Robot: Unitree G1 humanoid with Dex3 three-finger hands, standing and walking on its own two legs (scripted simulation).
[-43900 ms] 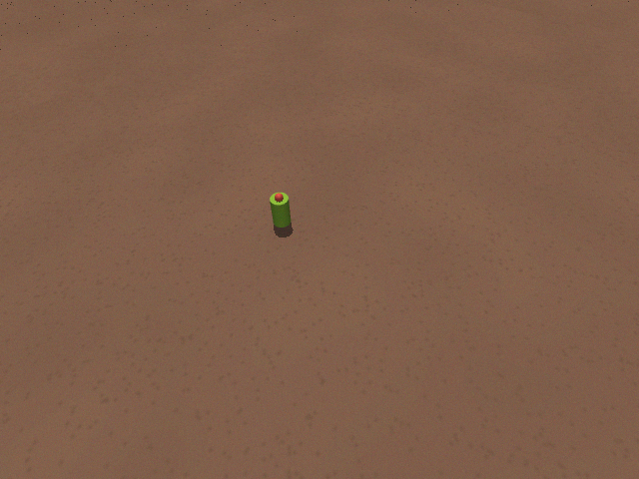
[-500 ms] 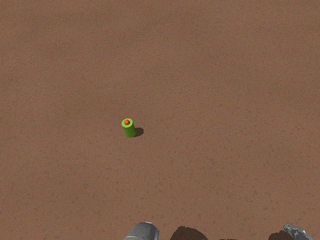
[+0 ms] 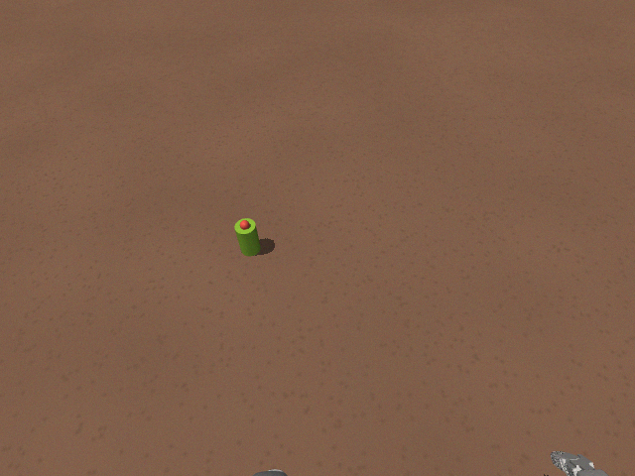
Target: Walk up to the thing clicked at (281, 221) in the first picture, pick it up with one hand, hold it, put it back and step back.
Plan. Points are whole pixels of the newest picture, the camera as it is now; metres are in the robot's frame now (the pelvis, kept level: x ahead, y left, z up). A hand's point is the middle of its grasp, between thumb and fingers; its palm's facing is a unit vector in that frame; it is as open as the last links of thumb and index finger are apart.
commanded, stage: step back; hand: left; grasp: from above
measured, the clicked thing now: (247, 235) +1.03 +0.31 -0.68
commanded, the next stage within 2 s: stand in 0.86 s
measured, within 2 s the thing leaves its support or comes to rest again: neither
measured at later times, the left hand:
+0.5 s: hand out of the picture +0.07 +0.30 -0.14, palm faces +0.00 -0.92 -0.40, open 7.4 cm
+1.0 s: hand out of the picture +0.15 +0.28 -0.13, palm faces +0.02 -0.94 -0.33, open 7.4 cm
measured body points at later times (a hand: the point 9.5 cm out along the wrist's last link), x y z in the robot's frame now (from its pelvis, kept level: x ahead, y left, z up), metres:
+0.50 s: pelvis +0.01 +0.02 +0.01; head +0.02 +0.02 +0.46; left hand +0.07 +0.35 -0.11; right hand +0.08 -0.28 -0.12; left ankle +0.03 +0.15 -0.72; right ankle +0.03 -0.11 -0.72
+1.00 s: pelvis +0.04 +0.02 +0.02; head +0.05 +0.03 +0.47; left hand +0.15 +0.32 -0.11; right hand +0.14 -0.27 -0.11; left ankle +0.03 +0.14 -0.72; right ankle +0.03 -0.11 -0.72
